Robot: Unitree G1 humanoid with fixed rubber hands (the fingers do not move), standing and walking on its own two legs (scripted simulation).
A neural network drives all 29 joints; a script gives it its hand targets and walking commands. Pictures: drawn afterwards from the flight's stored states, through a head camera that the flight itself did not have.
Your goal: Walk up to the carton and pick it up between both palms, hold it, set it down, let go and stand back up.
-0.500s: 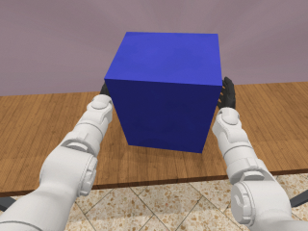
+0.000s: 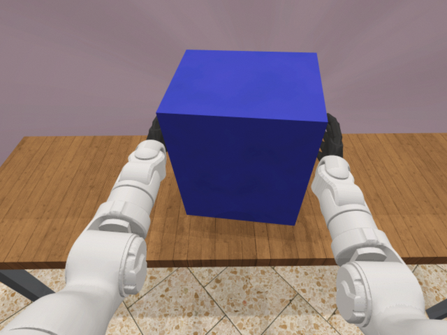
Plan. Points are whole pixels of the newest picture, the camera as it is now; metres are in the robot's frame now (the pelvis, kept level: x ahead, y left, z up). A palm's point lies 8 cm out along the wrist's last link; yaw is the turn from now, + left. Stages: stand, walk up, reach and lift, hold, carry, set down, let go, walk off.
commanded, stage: reach and lift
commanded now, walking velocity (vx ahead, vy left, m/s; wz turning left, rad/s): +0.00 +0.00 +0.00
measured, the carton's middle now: (243, 143) +0.43 -0.05 +0.13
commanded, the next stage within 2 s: none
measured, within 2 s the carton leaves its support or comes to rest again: neither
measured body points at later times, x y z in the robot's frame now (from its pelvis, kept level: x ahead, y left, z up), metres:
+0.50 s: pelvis +0.00 -0.01 +0.00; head -0.02 +0.02 +0.45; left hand +0.42 +0.13 +0.16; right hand +0.40 -0.19 +0.17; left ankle +0.01 +0.12 -0.75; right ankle +0.01 -0.15 -0.75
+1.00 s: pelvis +0.00 -0.01 +0.00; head -0.05 -0.01 +0.45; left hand +0.40 +0.14 +0.20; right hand +0.41 -0.19 +0.21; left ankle +0.01 +0.12 -0.75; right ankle +0.01 -0.15 -0.75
